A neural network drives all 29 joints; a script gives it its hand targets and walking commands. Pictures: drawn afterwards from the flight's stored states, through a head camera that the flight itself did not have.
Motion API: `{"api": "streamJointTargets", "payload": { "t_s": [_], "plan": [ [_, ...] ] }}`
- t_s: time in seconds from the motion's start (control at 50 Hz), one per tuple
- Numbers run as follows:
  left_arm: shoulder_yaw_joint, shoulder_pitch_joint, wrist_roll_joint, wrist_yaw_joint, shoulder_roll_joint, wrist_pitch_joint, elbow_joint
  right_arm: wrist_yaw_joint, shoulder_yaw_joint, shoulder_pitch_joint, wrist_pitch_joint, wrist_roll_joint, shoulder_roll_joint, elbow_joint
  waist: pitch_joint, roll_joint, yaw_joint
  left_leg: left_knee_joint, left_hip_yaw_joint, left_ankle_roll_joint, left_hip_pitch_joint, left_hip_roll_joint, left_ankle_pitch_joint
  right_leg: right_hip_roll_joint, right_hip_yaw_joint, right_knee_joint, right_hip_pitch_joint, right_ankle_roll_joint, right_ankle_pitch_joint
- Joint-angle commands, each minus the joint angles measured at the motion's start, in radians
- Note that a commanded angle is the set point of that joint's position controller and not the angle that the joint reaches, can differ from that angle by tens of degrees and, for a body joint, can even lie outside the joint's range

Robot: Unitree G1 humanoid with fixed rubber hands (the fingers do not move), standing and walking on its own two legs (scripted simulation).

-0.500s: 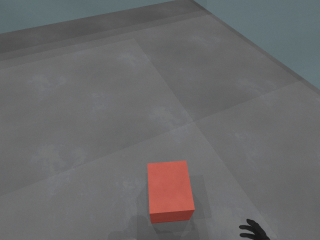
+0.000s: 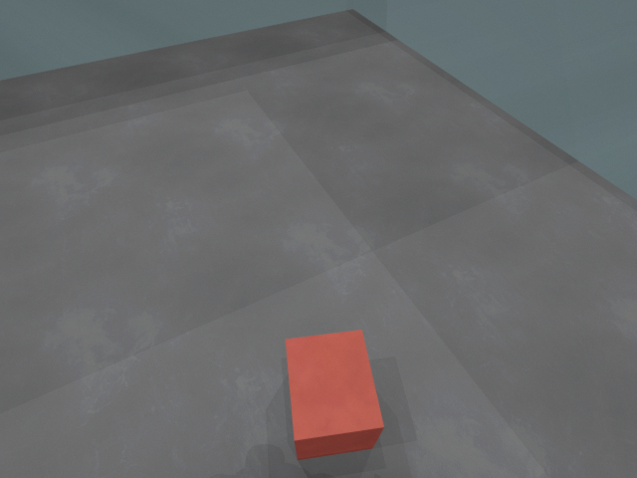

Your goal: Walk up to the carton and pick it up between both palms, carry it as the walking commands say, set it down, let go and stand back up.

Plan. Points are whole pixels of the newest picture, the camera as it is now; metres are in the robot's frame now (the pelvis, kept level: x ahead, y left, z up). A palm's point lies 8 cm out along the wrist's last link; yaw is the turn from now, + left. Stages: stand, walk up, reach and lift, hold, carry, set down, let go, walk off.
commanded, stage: walk up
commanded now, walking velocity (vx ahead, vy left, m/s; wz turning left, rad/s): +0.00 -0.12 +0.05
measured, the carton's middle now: (329, 394) +0.42 -0.04 -0.66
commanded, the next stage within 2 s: stand in 0.88 s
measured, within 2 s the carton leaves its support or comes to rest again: neither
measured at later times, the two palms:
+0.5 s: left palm out of the picture +0.01 +0.25 -0.15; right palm out of the picture +0.04 -0.26 -0.14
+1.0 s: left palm out of the picture -0.06 +0.19 -0.13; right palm out of the picture +0.00 -0.27 -0.14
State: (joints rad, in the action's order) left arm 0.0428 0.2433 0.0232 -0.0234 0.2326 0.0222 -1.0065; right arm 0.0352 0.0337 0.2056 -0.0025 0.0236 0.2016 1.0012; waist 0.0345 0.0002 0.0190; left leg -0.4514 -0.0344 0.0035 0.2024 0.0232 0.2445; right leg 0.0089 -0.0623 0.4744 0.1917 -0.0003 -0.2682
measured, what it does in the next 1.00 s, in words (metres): steps on the spot: left foot, then right foot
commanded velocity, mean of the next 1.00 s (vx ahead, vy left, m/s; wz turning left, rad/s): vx -0.03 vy -0.03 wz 0.08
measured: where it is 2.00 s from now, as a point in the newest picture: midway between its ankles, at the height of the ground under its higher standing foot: outside the picture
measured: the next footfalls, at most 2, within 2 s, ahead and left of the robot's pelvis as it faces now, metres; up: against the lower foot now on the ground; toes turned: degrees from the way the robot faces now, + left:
left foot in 0.44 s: +0.00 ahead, +0.10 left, +0.00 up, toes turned -4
right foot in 0.76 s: +0.00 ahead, -0.17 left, +0.00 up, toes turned +6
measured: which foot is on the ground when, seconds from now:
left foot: down 0.00-0.10, up 0.12-0.42, down 0.44-1.00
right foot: down 0.00-0.46, up 0.48-0.74, down 0.76-1.00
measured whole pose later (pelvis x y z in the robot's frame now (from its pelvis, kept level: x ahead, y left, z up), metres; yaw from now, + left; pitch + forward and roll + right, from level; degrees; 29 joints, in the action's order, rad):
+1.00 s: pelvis -0.04 -0.05 +0.00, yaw +5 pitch -1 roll -1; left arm 0.03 0.27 0.01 -0.03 0.17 0.00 -1.07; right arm 0.02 0.02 0.22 0.00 0.02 0.19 1.09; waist 0.03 0.03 0.00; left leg -0.42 -0.02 0.04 0.21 0.07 0.19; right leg 0.03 -0.07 0.38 0.13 -0.02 -0.22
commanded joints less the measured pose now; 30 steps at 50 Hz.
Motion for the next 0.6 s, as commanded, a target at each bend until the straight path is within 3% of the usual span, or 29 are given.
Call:
{"api": "streamJointTargets", "payload": {
  "t_s": [0.0,0.02,0.04,0.06,0.08,0.1,0.12,0.14,0.18,0.22,0.24,0.26,0.28,0.32,0.38,0.4,0.42,0.44,0.46,0.48,0.5,0.54,0.58],
  "plan": [
    [0.020,0.037,0.002,0.005,0.074,0.014,0.042,0.017,0.056,0.063,0.005,0.012,0.201,-0.017,-0.021,0.177,0.013,0.137,0.318,-0.163,-0.010,0.349,-0.289,0.029,0.017,0.168,0.115,-0.004,-0.071],
    [0.016,0.040,0.000,0.009,0.063,0.015,0.044,0.016,0.054,0.035,0.007,0.014,0.191,-0.024,-0.024,0.185,0.000,0.133,0.294,-0.162,0.030,0.345,-0.303,0.035,0.035,0.187,0.093,0.002,-0.097],
    [0.004,0.062,-0.005,0.009,0.031,0.008,0.037,0.010,0.044,-0.011,0.010,0.014,0.163,-0.027,-0.027,0.193,-0.028,0.115,0.209,-0.119,0.085,0.276,-0.275,0.045,0.034,0.068,0.009,0.013,-0.062],
    [-0.009,0.095,-0.008,0.005,0.012,-0.013,0.022,-0.005,0.028,-0.048,0.017,0.007,0.101,-0.022,-0.021,0.177,-0.057,0.064,0.121,-0.058,0.124,0.149,-0.155,0.067,0.035,-0.111,-0.074,0.018,0.042],
    [0.008,0.139,0.005,-0.001,0.097,-0.034,0.019,-0.012,0.012,-0.015,0.022,-0.006,0.038,-0.014,-0.042,0.004,-0.060,-0.083,0.023,-0.003,0.199,0.028,0.006,0.217,0.198,-0.219,-0.163,0.023,0.131],
    [0.026,0.139,-0.005,-0.006,0.185,-0.037,0.006,-0.008,0.005,0.000,0.030,0.000,0.035,-0.034,-0.022,-0.178,-0.054,-0.162,-0.012,0.017,0.242,-0.002,0.221,0.362,0.355,-0.268,-0.111,0.121,0.198],
    [0.014,0.115,0.000,-0.007,0.155,-0.039,0.002,-0.006,0.008,0.002,0.042,0.004,0.056,-0.018,0.004,-0.166,-0.046,-0.261,0.045,0.009,0.185,0.021,0.288,0.366,0.369,-0.275,-0.044,0.170,0.272],
    [-0.001,0.057,0.000,-0.008,0.105,-0.044,0.011,-0.009,0.008,0.027,0.043,0.000,0.054,-0.001,0.016,-0.115,-0.008,-0.276,0.064,0.004,0.147,0.026,0.251,0.325,0.310,-0.261,-0.018,0.161,0.315],
    [-0.011,-0.010,-0.004,-0.013,0.088,-0.049,0.030,-0.014,0.010,0.062,0.038,-0.009,0.057,0.025,0.004,-0.115,0.019,-0.275,0.049,0.005,0.119,0.021,0.199,0.268,0.195,-0.222,-0.035,0.133,0.414],
    [-0.011,0.008,-0.001,-0.012,0.087,-0.053,0.017,-0.013,0.004,0.060,0.033,-0.009,0.054,0.035,-0.022,-0.130,0.005,-0.220,0.026,0.012,0.098,0.010,0.182,0.240,0.156,-0.183,-0.076,0.130,0.519],
    [-0.001,0.010,0.008,-0.015,0.107,-0.052,0.026,-0.012,0.009,0.050,0.027,-0.001,0.069,0.028,-0.027,-0.154,0.000,-0.218,0.024,0.020,0.104,0.011,0.174,0.254,0.156,-0.155,-0.091,0.123,0.544],
    [0.027,-0.015,0.005,-0.029,0.180,-0.039,0.031,-0.016,0.028,0.028,0.028,-0.006,0.113,0.003,0.014,-0.164,0.005,-0.286,0.018,0.026,0.172,0.004,0.181,0.294,0.092,-0.085,-0.118,0.143,0.732],
    [0.023,0.035,0.007,-0.033,0.154,-0.034,0.020,-0.013,0.024,0.004,0.028,-0.008,0.100,-0.001,-0.023,-0.152,-0.014,-0.305,0.014,0.025,0.150,0.002,0.211,0.301,0.114,-0.060,-0.104,0.160,0.836],
    [0.027,0.029,0.008,-0.038,0.143,-0.021,0.025,-0.006,0.018,0.018,0.032,-0.009,0.075,-0.009,-0.047,-0.156,-0.011,-0.304,0.009,0.026,0.150,0.008,0.220,0.310,0.106,-0.022,-0.107,0.176,0.888],
    [0.031,-0.010,0.005,-0.035,0.144,0.002,0.027,-0.004,0.014,0.031,0.033,-0.009,0.069,-0.012,-0.063,-0.166,0.004,-0.134,-0.018,0.017,0.078,0.005,0.082,0.278,0.090,0.005,-0.052,0.147,0.678],
    [0.034,-0.014,0.001,-0.031,0.142,0.009,0.024,-0.004,0.014,0.046,0.030,-0.006,0.069,-0.009,-0.069,-0.157,0.012,-0.028,-0.031,0.013,0.016,0.008,-0.031,0.259,0.076,0.017,-0.011,0.120,0.533],
    [0.029,0.002,-0.007,-0.027,0.110,0.016,0.019,-0.004,0.020,0.046,0.020,0.003,0.088,-0.014,-0.072,-0.114,0.014,0.069,0.007,0.002,-0.058,0.064,-0.142,0.202,0.034,0.054,0.058,0.071,0.324],
    [0.015,0.035,-0.002,-0.020,0.032,0.019,0.029,-0.004,0.030,0.076,0.008,0.018,0.144,-0.012,-0.094,0.106,0.006,0.146,0.274,-0.053,-0.159,0.287,-0.288,0.083,-0.062,0.201,0.215,0.005,-0.026],
    [0.023,-0.015,0.015,-0.025,0.056,0.041,0.059,0.004,0.053,0.162,0.009,0.021,0.221,0.004,-0.063,0.238,0.070,0.199,0.479,-0.187,-0.094,0.460,-0.325,0.054,0.000,0.360,0.314,-0.025,-0.309],
    [0.031,-0.045,0.023,-0.016,0.071,0.055,0.055,0.012,0.054,0.143,0.010,0.021,0.219,0.011,-0.030,0.144,0.057,0.196,0.465,-0.208,-0.067,0.474,-0.321,0.069,0.079,0.487,0.340,-0.027,-0.292],
    [0.036,-0.067,0.022,-0.003,0.078,0.058,0.061,0.022,0.055,0.110,0.009,0.013,0.215,0.004,-0.010,0.096,0.036,0.178,0.399,-0.194,-0.039,0.440,-0.307,0.070,0.106,0.539,0.345,-0.025,-0.232],
    [0.032,-0.015,0.005,0.010,0.070,0.050,0.043,0.014,0.037,0.004,-0.002,0.010,0.148,-0.027,-0.010,0.153,-0.028,0.156,0.229,-0.133,0.017,0.301,-0.306,0.076,0.098,0.505,0.265,-0.018,-0.124],
    [0.019,0.003,-0.013,0.011,0.036,0.040,0.033,-0.005,0.018,-0.049,-0.014,0.017,0.099,-0.038,-0.037,0.245,-0.043,0.167,0.090,-0.112,0.069,0.175,-0.257,0.035,0.041,0.376,0.145,-0.010,-0.098]
  ]
}}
